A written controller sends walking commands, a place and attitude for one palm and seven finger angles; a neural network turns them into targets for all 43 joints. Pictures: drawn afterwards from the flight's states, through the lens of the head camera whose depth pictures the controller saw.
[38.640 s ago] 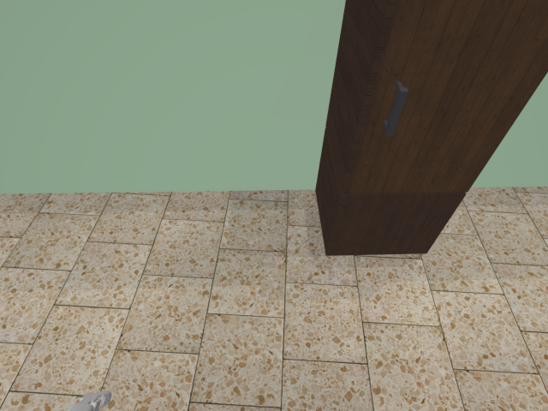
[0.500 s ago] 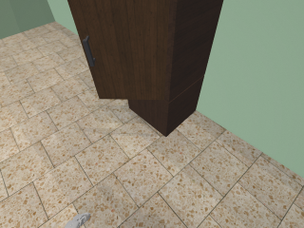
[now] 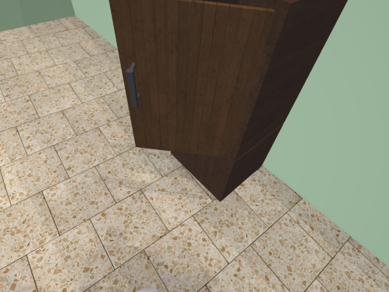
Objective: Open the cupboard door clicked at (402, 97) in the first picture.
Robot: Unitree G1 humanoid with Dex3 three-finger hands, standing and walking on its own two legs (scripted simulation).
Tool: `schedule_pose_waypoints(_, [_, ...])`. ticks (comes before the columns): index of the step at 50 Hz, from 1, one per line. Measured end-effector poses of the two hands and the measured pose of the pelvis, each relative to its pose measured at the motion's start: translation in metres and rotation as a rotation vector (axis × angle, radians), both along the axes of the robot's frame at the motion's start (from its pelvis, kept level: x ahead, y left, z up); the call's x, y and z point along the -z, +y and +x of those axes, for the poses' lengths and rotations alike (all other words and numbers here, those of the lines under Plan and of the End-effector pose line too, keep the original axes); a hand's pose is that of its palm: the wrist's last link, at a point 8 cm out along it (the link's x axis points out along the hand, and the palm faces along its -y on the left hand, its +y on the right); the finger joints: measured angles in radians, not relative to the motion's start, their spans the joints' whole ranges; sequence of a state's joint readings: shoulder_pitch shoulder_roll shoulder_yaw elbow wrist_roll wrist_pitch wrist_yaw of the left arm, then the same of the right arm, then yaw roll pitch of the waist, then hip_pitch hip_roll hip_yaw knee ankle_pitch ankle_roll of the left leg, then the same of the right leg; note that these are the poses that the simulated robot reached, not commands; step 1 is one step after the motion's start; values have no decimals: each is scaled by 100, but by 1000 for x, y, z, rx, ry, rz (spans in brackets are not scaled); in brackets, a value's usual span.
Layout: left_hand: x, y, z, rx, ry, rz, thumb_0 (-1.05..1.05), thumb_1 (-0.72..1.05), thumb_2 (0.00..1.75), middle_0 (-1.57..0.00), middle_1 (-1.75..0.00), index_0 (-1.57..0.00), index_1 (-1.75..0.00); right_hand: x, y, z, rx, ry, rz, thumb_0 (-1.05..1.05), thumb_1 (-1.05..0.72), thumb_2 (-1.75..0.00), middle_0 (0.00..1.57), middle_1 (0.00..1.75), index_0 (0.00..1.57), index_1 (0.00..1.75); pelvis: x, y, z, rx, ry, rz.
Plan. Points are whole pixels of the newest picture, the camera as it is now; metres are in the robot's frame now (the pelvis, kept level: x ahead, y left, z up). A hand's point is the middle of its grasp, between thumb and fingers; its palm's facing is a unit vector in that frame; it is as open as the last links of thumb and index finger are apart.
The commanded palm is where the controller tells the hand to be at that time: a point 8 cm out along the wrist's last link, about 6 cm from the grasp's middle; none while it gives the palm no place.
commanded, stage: come to a stop and stand still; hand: left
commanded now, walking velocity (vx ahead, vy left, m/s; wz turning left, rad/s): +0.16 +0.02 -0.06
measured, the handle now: (134, 85) +0.67 +0.26 +0.01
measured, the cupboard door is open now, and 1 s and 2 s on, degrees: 43 43 43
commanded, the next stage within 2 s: none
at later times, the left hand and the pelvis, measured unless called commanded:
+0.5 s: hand (122, 277) +0.17 +0.18 -0.17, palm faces +0.00 -0.98 -0.19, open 7.4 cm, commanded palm none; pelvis +0.08 +0.00 +0.00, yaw +0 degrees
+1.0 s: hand out of the picture +0.03 +0.21 -0.17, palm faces +0.04 -0.96 -0.26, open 7.4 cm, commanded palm none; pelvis +0.01 +0.02 +0.00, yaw -1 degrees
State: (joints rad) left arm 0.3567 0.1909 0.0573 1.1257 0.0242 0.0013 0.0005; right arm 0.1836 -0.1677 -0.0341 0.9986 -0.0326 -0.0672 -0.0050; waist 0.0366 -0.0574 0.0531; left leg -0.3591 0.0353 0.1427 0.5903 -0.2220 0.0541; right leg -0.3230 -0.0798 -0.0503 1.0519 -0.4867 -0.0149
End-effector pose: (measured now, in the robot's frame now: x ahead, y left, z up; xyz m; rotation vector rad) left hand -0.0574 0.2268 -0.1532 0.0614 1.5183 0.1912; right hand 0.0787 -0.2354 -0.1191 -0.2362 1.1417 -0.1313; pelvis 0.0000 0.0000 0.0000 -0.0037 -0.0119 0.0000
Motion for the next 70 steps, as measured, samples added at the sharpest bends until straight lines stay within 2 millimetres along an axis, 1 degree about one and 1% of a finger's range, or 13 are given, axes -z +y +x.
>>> schedule_pose_waypoints(3, [-7, 10, 47, 28, -72, 7, 1, 91, 89, -20, -29, -19, -30, -3, 14, 2, 24, 24, 10, 0, -92, -90, 20, 30, 20, 30, -8, 7, 15, 5, 4, 4])
schedule_pose_waypoints(8, [-21, 15, 128, 72, -213, 23, 1, 92, 89, -20, -29, -19, -30, -2, 19, -7, 63, 108, 20, 0, -94, -90, 21, 30, 21, 30, -16, 14, 40, 11, 9, 7])
schedule_pose_waypoints(13, [-24, 13, 188, 114, -294, 50, 1, 92, 90, -20, -29, -19, -30, 10, 25, -16, 103, 208, 54, 0, -92, -90, 21, 30, 21, 30, -12, 8, 63, 9, 1, 17])
schedule_pose_waypoints(18, [-20, 3, 215, 170, -282, 56, 1, 92, 89, -20, -29, -19, -30, 22, 24, -12, 170, 246, 92, 0, -91, -90, 21, 30, 21, 30, -5, 1, 80, 21, 8, 24])
schedule_pose_waypoints(24, [-15, 0, 223, 150, -285, 49, 1, 91, 89, -20, -29, -20, -30, 21, 20, -7, 172, 269, 72, 0, -91, -90, 20, 30, 20, 30, -3, 3, 82, -5, 8, 11])
schedule_pose_waypoints(33, [-11, 13, 194, 96, -237, 50, 1, 91, 89, -20, -29, -20, -30, 9, 14, 6, 125, 212, 12, 0, -90, -90, 20, 30, 20, 30, -6, 10, 71, 0, 9, 3])
schedule_pose_waypoints(38, [-9, 23, 161, 112, -247, 103, 1, 91, 89, -20, -29, -20, -30, 19, 9, 28, 95, 95, 25, 0, -90, -90, 20, 30, 20, 30, 5, 11, 58, 3, -3, -7])
schedule_pose_waypoints(41, [-7, 30, 137, 116, -228, 111, 1, 91, 89, -20, -29, -20, -30, 17, 13, 40, 89, 11, 29, 0, -90, -90, 20, 30, 20, 30, 8, 16, 48, 8, -42, -2])
schedule_pose_waypoints(47, [-13, 37, 101, 97, -214, 120, 1, 91, 89, -20, -29, -20, -30, 9, 26, 36, 46, -88, 59, 0, -90, -90, 20, 30, 20, 30, 5, 20, 24, 26, -74, 8])
schedule_pose_waypoints(51, [-18, 33, 76, 96, -232, 116, 1, 91, 89, -20, -29, -20, -30, 12, 29, 19, 28, -73, 83, 0, -90, -90, 20, 30, 20, 30, 3, 18, 5, 13, -77, 5])
schedule_pose_waypoints(54, [-21, 27, 56, 89, -214, 100, 1, 91, 89, -20, -29, -20, -30, 11, 28, -3, 40, -47, 89, 0, -90, -90, 20, 30, 21, 30, -1, 18, -5, 3, -61, 2])
schedule_pose_waypoints(65, [-16, 18, 1, 58, -185, 63, 1, 91, 89, -20, -29, -20, -30, 19, 12, -117, 99, 156, 38, 0, -91, -90, 20, 30, 20, 30, -1, 18, -51, -9, -52, -13])
schedule_pose_waypoints(70, [-13, 6, -52, 4, -145, 76, 1, 91, 89, -20, -29, -20, -30, 31, 7, -133, 84, 174, 54, 1, -90, -90, 20, 30, 20, 30, 5, 10, -73, -15, -59, 5])
